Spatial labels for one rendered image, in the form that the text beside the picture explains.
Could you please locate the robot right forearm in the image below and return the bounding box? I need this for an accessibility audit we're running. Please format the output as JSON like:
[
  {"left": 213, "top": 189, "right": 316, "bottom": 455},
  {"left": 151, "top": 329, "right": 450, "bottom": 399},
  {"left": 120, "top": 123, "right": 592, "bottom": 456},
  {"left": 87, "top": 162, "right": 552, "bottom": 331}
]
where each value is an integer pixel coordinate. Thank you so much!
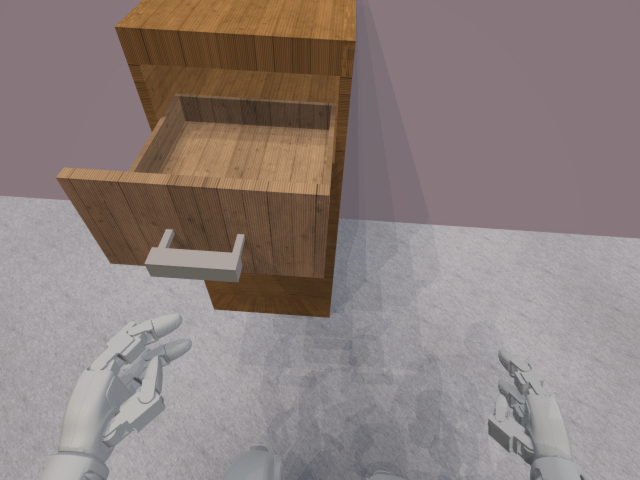
[{"left": 530, "top": 457, "right": 587, "bottom": 480}]

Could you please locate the robot left shin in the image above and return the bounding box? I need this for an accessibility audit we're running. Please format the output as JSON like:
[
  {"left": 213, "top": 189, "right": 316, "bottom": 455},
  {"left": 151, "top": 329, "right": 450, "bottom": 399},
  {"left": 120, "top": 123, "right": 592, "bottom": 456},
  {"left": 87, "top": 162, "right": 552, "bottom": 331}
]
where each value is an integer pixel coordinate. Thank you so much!
[{"left": 249, "top": 444, "right": 269, "bottom": 452}]

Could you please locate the robot left forearm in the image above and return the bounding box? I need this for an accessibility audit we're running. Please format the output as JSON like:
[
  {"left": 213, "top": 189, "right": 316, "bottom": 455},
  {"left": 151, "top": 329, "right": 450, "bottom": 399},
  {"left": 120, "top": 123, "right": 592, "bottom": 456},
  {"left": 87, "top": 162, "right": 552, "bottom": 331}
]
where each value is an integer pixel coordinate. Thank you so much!
[{"left": 39, "top": 452, "right": 110, "bottom": 480}]

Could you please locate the cabinet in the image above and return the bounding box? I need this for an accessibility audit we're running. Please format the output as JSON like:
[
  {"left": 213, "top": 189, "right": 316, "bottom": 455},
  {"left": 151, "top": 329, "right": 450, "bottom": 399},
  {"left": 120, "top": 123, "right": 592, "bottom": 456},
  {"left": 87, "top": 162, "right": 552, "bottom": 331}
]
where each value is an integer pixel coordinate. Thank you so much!
[{"left": 115, "top": 0, "right": 356, "bottom": 318}]

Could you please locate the handle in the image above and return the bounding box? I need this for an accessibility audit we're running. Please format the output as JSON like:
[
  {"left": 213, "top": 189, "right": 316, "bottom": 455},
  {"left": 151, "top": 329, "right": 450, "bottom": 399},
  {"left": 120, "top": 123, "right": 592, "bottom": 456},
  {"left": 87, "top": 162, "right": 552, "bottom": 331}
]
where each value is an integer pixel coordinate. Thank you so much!
[{"left": 144, "top": 229, "right": 245, "bottom": 283}]

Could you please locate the robot left thigh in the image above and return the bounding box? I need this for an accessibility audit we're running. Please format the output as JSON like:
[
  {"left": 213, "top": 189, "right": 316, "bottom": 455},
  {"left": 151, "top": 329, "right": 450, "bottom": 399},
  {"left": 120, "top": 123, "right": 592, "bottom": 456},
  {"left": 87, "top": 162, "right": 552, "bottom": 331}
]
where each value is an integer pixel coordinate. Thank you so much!
[{"left": 221, "top": 450, "right": 282, "bottom": 480}]

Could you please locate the robot left hand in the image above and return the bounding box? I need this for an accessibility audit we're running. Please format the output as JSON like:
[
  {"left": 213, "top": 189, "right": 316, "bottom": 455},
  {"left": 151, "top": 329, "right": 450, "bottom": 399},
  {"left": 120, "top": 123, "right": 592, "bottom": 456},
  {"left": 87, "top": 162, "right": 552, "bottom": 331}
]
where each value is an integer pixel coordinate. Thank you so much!
[{"left": 58, "top": 314, "right": 192, "bottom": 463}]

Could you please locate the drawer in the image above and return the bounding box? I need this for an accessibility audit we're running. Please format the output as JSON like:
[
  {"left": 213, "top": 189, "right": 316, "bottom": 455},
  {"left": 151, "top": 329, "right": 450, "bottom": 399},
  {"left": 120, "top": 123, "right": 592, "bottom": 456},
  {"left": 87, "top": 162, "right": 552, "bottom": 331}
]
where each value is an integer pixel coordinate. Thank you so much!
[{"left": 56, "top": 94, "right": 336, "bottom": 278}]

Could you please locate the robot right hand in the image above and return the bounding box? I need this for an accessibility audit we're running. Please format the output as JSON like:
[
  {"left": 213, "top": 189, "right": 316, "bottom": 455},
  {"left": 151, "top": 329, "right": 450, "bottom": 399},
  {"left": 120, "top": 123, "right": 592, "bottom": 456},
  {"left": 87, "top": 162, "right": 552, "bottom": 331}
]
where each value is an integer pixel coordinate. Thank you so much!
[{"left": 488, "top": 349, "right": 574, "bottom": 466}]

